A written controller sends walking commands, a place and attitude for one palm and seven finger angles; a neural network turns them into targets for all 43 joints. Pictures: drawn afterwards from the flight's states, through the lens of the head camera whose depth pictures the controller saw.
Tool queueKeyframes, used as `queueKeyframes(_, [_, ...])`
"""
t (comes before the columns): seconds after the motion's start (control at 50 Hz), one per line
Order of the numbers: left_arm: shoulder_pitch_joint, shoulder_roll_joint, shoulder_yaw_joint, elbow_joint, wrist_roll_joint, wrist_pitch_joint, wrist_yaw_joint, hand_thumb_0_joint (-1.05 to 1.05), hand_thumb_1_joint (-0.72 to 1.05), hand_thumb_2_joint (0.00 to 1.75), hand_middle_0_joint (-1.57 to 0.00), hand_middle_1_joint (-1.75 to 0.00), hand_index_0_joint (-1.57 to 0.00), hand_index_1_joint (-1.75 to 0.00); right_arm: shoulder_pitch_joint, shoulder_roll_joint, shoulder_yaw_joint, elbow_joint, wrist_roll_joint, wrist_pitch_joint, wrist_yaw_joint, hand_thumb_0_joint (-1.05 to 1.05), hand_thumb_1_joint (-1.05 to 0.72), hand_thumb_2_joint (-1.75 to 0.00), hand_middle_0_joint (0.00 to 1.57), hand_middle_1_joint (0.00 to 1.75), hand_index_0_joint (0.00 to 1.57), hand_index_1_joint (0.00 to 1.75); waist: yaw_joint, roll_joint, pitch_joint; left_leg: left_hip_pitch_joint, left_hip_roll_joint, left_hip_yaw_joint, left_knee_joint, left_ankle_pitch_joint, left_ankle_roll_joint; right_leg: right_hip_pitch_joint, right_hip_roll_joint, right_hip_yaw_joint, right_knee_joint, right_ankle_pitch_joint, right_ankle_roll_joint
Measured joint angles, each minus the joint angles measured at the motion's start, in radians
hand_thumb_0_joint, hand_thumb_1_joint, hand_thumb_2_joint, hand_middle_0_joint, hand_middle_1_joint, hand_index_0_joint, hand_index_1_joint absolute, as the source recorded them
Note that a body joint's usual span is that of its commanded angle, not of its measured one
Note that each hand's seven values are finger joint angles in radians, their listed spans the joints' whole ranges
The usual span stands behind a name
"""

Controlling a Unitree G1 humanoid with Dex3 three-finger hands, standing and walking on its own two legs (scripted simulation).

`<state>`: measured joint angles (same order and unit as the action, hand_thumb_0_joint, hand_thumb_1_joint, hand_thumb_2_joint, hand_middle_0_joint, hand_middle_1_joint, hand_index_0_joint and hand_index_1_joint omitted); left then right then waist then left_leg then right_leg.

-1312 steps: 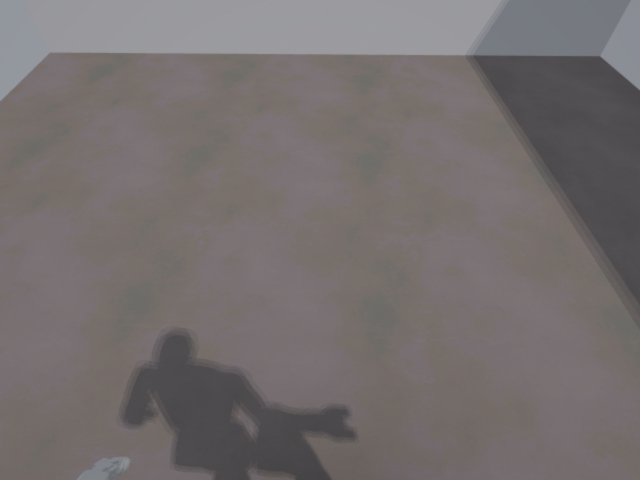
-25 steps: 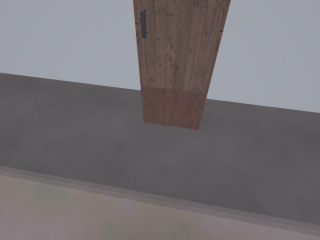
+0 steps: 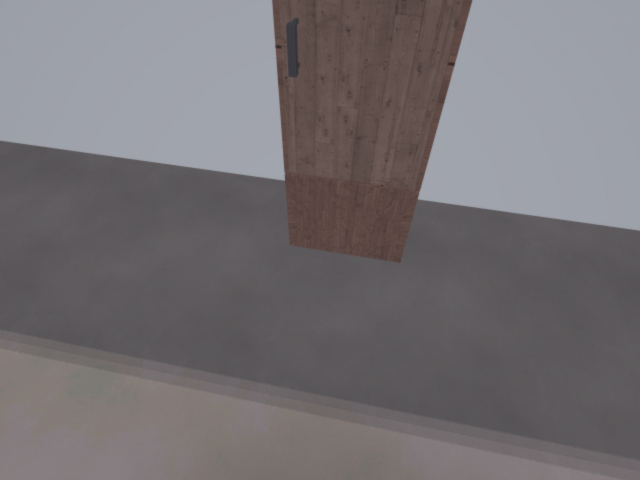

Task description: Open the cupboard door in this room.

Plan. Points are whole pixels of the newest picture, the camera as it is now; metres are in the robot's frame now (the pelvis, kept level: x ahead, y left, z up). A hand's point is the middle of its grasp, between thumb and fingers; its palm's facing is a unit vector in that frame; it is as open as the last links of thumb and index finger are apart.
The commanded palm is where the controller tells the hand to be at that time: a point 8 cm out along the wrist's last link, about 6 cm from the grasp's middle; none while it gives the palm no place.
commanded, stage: look at it before walking up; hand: left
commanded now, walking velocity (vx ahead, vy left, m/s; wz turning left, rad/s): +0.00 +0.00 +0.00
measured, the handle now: (294, 47) +1.06 +0.13 +0.06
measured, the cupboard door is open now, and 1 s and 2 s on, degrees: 0 0 0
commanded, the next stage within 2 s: walk to a spot facing it in 0.10 s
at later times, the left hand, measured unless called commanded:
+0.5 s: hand out of the picture -0.01 +0.19 -0.20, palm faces +0.19 -0.97 -0.15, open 7.4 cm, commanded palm none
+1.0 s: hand (204, 415) +0.25 +0.21 -0.19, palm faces +0.09 -0.98 -0.20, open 7.4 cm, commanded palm none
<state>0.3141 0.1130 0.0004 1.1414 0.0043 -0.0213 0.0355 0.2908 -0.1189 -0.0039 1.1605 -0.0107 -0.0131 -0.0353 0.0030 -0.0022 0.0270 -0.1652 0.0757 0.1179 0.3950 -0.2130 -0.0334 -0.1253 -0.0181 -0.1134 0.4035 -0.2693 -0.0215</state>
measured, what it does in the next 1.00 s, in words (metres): walks ahead: right foot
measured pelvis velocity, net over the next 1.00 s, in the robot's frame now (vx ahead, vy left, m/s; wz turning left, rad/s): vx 0.18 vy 0.03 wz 0.06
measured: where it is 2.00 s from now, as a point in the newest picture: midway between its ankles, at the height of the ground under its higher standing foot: (321, 467)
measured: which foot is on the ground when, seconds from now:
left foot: down 0.00-0.98, up 1.00-1.00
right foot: down 0.00-0.54, up 0.56-0.94, down 0.96-1.00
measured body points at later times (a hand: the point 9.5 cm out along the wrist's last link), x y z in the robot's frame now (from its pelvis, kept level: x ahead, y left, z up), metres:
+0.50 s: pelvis +0.03 +0.03 -0.01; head +0.04 +0.05 +0.43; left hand -0.02 +0.24 -0.18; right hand +0.03 -0.19 -0.17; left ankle +0.02 +0.14 -0.74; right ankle -0.03 -0.10 -0.74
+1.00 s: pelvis +0.18 +0.03 -0.03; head +0.23 +0.01 +0.42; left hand +0.24 +0.26 -0.17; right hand +0.15 -0.18 -0.20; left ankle +0.04 +0.14 -0.72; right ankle +0.28 -0.06 -0.75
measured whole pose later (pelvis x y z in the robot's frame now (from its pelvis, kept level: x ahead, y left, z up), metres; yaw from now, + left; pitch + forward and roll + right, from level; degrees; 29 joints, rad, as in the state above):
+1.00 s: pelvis +0.18 +0.03 -0.03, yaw +3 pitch -1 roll +0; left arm 0.15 0.14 0.05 1.00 0.02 -0.03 0.00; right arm 0.32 -0.12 -0.04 1.12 -0.01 -0.01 -0.03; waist 0.00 0.03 0.12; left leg -0.11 0.08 0.12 0.81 -0.53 -0.02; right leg -0.43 -0.02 -0.12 0.66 -0.20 -0.05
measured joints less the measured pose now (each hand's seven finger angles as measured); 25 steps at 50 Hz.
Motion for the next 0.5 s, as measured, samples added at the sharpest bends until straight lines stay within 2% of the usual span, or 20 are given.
queueKeyframes(0.3, [-0.013, 0.015, 0.004, -0.007, 0.000, 0.003, -0.003, 0.01, 0.91, 0.90, -0.20, -0.30, -0.20, -0.30, 0.009, 0.000, 0.002, -0.003, -0.003, -0.003, 0.005, 0.01, -0.92, -0.90, 0.20, 0.29, 0.19, 0.30, -0.007, -0.002, 0.002, 0.003, -0.015, -0.009, 0.013, -0.016, 0.010, 0.014, -0.015, -0.010, 0.004, -0.013, 0.013])
queueKeyframes(0.4, [0.002, 0.018, 0.024, -0.025, 0.007, 0.011, -0.016, 0.01, 0.91, 0.90, -0.20, -0.30, -0.20, -0.30, 0.044, -0.003, -0.008, -0.020, -0.010, 0.015, 0.017, 0.01, -0.91, -0.90, 0.20, 0.29, 0.19, 0.30, -0.004, 0.005, -0.015, -0.062, -0.014, -0.041, 0.145, -0.109, 0.027, 0.003, -0.026, -0.050, 0.061, -0.067, 0.019])
queueKeyframes(0.46, [0.018, 0.022, 0.038, -0.035, 0.014, 0.001, -0.019, 0.01, 0.90, 0.90, -0.20, -0.30, -0.20, -0.30, 0.054, -0.009, -0.019, -0.034, -0.012, 0.029, 0.029, 0.01, -0.91, -0.90, 0.20, 0.29, 0.19, 0.30, 0.003, 0.003, -0.015, -0.129, -0.003, -0.029, 0.280, -0.208, 0.038, 0.015, -0.036, -0.084, 0.078, -0.096, 0.028])
queueKeyframes(0.5, [0.031, 0.029, 0.046, -0.033, 0.017, -0.004, -0.021, 0.01, 0.90, 0.90, -0.20, -0.30, -0.20, -0.30, 0.053, -0.015, -0.024, -0.049, -0.010, 0.025, 0.036, 0.01, -0.91, -0.90, 0.20, 0.29, 0.19, 0.30, 0.005, -0.010, -0.007, -0.143, -0.004, -0.011, 0.272, -0.219, 0.044, 0.024, -0.055, -0.101, 0.102, -0.121, 0.043])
